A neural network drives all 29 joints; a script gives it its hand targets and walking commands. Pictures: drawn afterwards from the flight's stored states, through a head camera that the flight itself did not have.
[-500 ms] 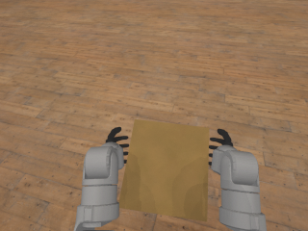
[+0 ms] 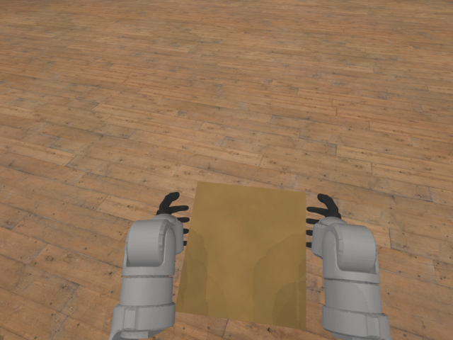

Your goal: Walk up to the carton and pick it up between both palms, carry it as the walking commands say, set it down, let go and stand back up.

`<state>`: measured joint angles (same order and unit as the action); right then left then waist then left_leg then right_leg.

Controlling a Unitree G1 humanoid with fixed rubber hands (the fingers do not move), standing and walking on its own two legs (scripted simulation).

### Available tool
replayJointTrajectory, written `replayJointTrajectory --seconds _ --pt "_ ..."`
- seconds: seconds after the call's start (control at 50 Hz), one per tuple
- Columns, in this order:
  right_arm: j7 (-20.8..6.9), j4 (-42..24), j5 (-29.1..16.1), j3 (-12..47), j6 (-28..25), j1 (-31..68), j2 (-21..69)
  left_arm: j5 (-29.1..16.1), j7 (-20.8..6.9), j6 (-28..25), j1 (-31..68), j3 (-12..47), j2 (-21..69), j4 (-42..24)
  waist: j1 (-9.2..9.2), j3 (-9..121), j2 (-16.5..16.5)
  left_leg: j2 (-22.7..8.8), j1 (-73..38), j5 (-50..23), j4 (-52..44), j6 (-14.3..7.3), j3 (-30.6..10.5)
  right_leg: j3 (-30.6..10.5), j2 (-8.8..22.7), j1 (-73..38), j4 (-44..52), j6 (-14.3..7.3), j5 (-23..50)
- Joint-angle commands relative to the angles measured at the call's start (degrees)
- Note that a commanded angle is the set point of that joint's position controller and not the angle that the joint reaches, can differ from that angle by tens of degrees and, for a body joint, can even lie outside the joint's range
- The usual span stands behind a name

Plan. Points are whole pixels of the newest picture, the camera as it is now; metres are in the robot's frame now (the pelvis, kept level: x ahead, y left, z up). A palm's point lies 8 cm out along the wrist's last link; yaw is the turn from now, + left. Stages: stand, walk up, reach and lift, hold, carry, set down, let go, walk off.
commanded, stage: carry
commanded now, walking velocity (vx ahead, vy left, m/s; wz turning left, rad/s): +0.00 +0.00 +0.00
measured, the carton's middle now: (243, 254) +0.30 +0.00 -0.03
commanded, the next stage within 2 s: hold in 1.50 s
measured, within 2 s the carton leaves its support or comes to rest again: neither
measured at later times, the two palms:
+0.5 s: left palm (173, 236) +0.27 +0.12 +0.08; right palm (342, 239) +0.27 -0.16 +0.08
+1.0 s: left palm (171, 232) +0.28 +0.12 +0.07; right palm (338, 234) +0.28 -0.16 +0.08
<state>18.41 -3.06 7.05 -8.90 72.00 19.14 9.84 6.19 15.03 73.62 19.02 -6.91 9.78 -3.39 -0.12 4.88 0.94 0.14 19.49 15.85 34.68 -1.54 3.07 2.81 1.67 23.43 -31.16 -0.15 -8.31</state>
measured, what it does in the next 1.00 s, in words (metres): stands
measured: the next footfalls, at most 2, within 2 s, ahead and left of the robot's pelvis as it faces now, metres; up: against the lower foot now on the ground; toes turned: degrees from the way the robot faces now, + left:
none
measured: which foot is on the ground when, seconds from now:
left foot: down 0.00-1.00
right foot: down 0.00-1.00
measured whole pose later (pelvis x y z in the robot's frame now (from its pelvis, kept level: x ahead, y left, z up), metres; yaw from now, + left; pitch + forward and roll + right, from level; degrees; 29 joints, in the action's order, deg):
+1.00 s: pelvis +0.00 -0.01 +0.00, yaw -1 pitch +1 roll +0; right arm 13.1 -2.3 9.2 -7.7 64.9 15.5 8.8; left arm 8.7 7.3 67.2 14.2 -5.1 8.5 -3.0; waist 0.0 6.0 0.7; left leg -0.6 19.0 15.6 33.5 -1.0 3.5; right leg 2.5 0.8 23.3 -30.0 -0.8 -7.9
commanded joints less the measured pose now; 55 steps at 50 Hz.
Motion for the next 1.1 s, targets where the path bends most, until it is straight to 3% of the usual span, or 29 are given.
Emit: replayJointTrajectory --seconds 0.0,0.1,0.12,0.26,0.3,0.4,0.44,0.48,0.5,0.52,0.54,0.56,0.62,0.64,0.66,0.68,0.7,0.72,0.82,0.84,0.86,0.88,0.92,0.94,0.98,1.0,1.02,1.08 --pt "-28.6 -3.8 -26.0 36.9 -0.8 34.7 63.7 -25.2 -24.5 -3.1 38.4 34.9 62.7 -7.6 -0.02 17.0 -1.6 -6.4 0.1 5.2 -10.5 -0.8 -7.9 -5.5 4.3 -10.5 5.0 -1.2 -7.1" --pt "-28.9 -1.9 -25.3 36.3 -0.9 33.4 63.7 -24.5 -24.5 -3.9 37.9 34.2 61.9 -7.1 0.2 17.0 -2.7 -5.4 -0.5 5.2 -9.5 -0.7 -6.4 -7.4 5.4 -9.1 7.2 -1.7 -10.4" --pt "-28.9 -2.3 -25.6 36.5 -0.8 33.2 63.9 -24.6 -24.4 -3.8 37.8 35.0 62.1 -7.8 0.26 16.3 -1.1 -5.1 -0.1 6.0 -9.6 -0.7 -6.2 -7.4 5.1 -8.8 7.1 -1.8 -10.8" --pt "-29.0 -1.3 -24.6 35.8 -1.6 32.0 63.2 -23.7 -24.4 -4.8 36.8 34.3 61.7 -6.6 0.3 16.5 -2.8 -5.0 -1.8 4.4 -8.7 -1.0 -5.5 -8.6 5.8 -7.4 8.6 -1.8 -11.6" --pt "-28.9 -0.8 -24.6 35.3 -1.7 31.8 63.3 -24.5 -24.3 -4.9 38.3 34.9 61.4 -7.8 0.29 16.4 -0.9 -5.2 -0.2 6.5 -10.1 -0.9 -6.2 -7.9 5.0 -8.2 7.5 -1.8 -11.1" --pt "-28.6 0.0 -23.1 34.5 -2.7 30.8 62.5 -23.2 -24.4 -5.8 37.0 33.5 60.4 -6.6 0.29 18.2 -2.8 -5.7 -2.5 2.4 -8.7 -1.1 -5.9 -8.1 5.3 -8.4 7.6 -2.0 -7.9" --pt "-28.5 -3.4 -24.4 36.3 -3.0 31.4 63.0 -24.4 -24.4 -5.9 37.5 35.2 61.2 -9.3 0.29 17.8 -2.1 -5.8 -1.0 2.9 -9.3 -1.0 -6.1 -7.7 5.0 -9.0 7.0 -2.0 -7.8" --pt "-28.4 0.2 -22.3 33.8 -3.4 30.0 61.5 -22.4 -24.4 -6.2 35.0 32.6 60.2 -4.3 0.22 18.2 -2.3 -6.0 -1.7 2.3 -9.0 -1.2 -6.4 -7.6 5.1 -8.6 7.2 -2.0 -7.2" --pt "-28.4 -1.7 -23.1 35.0 -3.8 30.7 62.0 -22.9 -24.4 -6.6 35.3 33.7 60.2 -6.6 0.27 18.4 -2.6 -5.8 -2.2 1.6 -8.4 -1.0 -5.7 -7.8 5.0 -8.6 7.4 -2.0 -7.0" --pt "-28.5 0.8 -21.8 33.7 -4.4 29.6 61.8 -21.5 -24.4 -7.3 34.9 32.2 59.6 -4.7 0.23 18.9 -2.9 -5.5 -2.6 0.2 -7.7 -0.8 -5.2 -8.3 5.4 -9.3 7.6 -2.0 -6.0" --pt "-28.4 -4.2 -23.8 36.0 -4.3 30.2 62.4 -23.8 -24.3 -7.2 35.7 35.3 60.8 -9.7 0.27 19.2 -2.0 -5.4 -2.7 -1.1 -7.4 -1.0 -5.2 -7.9 5.4 -9.8 7.2 -2.1 -4.6" --pt "-28.3 -1.3 -22.2 34.3 -4.5 29.0 61.7 -22.9 -24.4 -7.4 36.8 33.9 60.2 -8.1 0.28 19.0 -2.2 -5.7 -2.5 -1.4 -7.5 -0.9 -5.5 -7.6 5.4 -9.7 6.9 -2.2 -4.1" --pt "-28.1 -4.2 -23.5 35.8 -4.6 29.6 61.6 -23.3 -24.0 -7.5 35.4 34.9 60.1 -9.7 0.32 20.1 -1.3 -6.0 -4.0 -3.1 -7.4 -1.2 -5.7 -7.6 5.5 -9.9 6.6 -2.3 -2.6" --pt "-28.1 -0.5 -21.5 33.5 -5.2 28.3 60.6 -21.2 -24.1 -8.1 34.0 32.3 58.6 -6.1 0.25 19.4 -2.0 -5.9 -3.4 -2.8 -7.0 -1.3 -5.6 -7.9 5.5 -9.6 6.9 -2.4 -3.0" --pt "-28.1 -5.6 -24.0 36.7 -4.9 29.4 61.7 -23.1 -23.9 -7.7 34.0 35.3 59.7 -10.3 0.32 20.0 -1.9 -5.9 -3.3 -2.0 -7.3 -1.2 -5.5 -7.7 5.5 -10.3 6.8 -2.4 -3.6" --pt "-28.2 0.3 -21.1 33.3 -5.5 27.8 60.1 -20.1 -24.0 -8.4 32.7 31.3 58.3 -4.6 0.24 20.0 -2.2 -5.9 -2.9 -1.9 -7.4 -1.1 -5.7 -7.6 5.3 -10.8 6.8 -2.3 -3.8" --pt "-28.1 -0.6 -20.8 33.5 -6.2 27.1 59.8 -20.1 -24.0 -9.1 31.7 31.7 58.0 -5.1 0.21 19.7 -2.8 -6.1 -2.9 -2.6 -7.3 -1.2 -5.6 -7.5 5.5 -10.6 6.6 -2.4 -2.5" --pt "-28.2 -7.0 -24.1 37.6 -5.5 27.9 61.2 -23.3 -24.0 -8.7 33.9 36.4 59.6 -12.9 0.27 20.1 -2.0 -6.0 -3.6 -3.2 -7.3 -1.0 -5.4 -7.4 5.3 -10.4 6.3 -2.4 -1.8" --pt "-28.0 1.6 -19.8 32.1 -6.7 23.8 58.5 -19.3 -23.7 -9.7 30.3 31.7 56.6 -5.4 0.09 20.0 -0.3 -7.0 -3.5 -5.3 -8.2 -0.9 -6.1 -6.2 4.7 -11.1 4.5 -2.3 0.6" --pt "-28.0 -2.6 -21.6 34.5 -6.9 24.1 59.1 -21.1 -23.6 -10.0 31.3 34.2 57.3 -10.4 0.07 18.7 -0.8 -7.1 -3.0 -6.0 -7.8 -1.0 -5.9 -5.8 4.2 -11.0 4.2 -2.2 1.6" --pt "-28.0 -2.0 -20.9 34.0 -7.2 24.5 59.1 -20.4 -23.8 -10.2 31.1 33.3 57.0 -9.1 0.13 19.2 -1.8 -7.0 -3.2 -6.0 -7.3 -1.0 -5.8 -5.7 4.4 -11.2 4.3 -2.2 2.9" --pt "-27.9 -5.1 -22.3 35.6 -6.9 25.2 59.3 -22.0 -23.8 -9.7 32.2 35.4 57.7 -11.9 0.25 18.3 -1.5 -6.7 -3.1 -5.4 -7.4 -1.0 -5.6 -6.2 4.7 -10.4 4.7 -2.2 1.6" --pt "-27.8 0.3 -19.1 32.1 -8.1 23.4 57.2 -18.5 -23.9 -10.9 28.7 31.5 55.7 -5.3 0.33 18.4 -1.0 -6.8 -3.1 -3.3 -8.0 -1.2 -6.1 -6.8 4.9 -9.8 5.3 -2.4 -1.1" --pt "-27.6 -6.7 -22.1 36.3 -7.7 24.2 58.7 -21.8 -23.8 -10.6 30.5 36.3 56.7 -13.8 0.33 18.2 -0.1 -6.9 -3.0 -3.2 -7.8 -1.1 -6.0 -6.4 4.6 -9.8 5.2 -2.3 -1.0" --pt "-27.6 -3.6 -20.7 34.3 -7.9 24.0 57.9 -20.2 -23.6 -10.7 30.1 34.3 55.9 -10.2 0.36 18.9 -0.5 -7.0 -3.5 -4.9 -7.7 -1.2 -6.0 -6.1 4.7 -10.3 4.5 -2.4 1.5" --pt "-27.5 -7.5 -22.7 36.6 -7.3 24.6 58.3 -22.4 -23.5 -10.1 30.8 36.9 56.6 -14.4 0.27 18.1 -0.1 -7.1 -2.6 -4.3 -8.2 -1.1 -6.3 -5.8 4.3 -10.1 4.3 -2.3 1.1" --pt "-27.6 0.2 -19.2 32.9 -7.6 21.6 57.4 -18.9 -23.5 -10.6 29.4 32.6 54.7 -8.5 0.31 18.7 -0.2 -7.2 -2.9 -3.3 -8.3 -1.2 -6.3 -5.8 4.2 -10.7 4.2 -2.3 1.2" --pt "-27.5 -5.4 -20.9 35.4 -8.4 22.7 57.3 -20.1 -23.5 -11.1 28.7 34.7 54.9 -12.0 0.37 18.2 -1.0 -6.8 -3.2 -3.5 -7.6 -1.0 -5.6 -6.5 4.6 -10.2 5.1 -2.4 0.0"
